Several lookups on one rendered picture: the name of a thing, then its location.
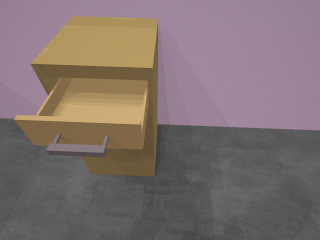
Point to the handle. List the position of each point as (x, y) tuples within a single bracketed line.
[(80, 150)]

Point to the cabinet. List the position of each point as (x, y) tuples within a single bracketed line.
[(116, 48)]

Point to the drawer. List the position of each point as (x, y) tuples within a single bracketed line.
[(85, 110)]

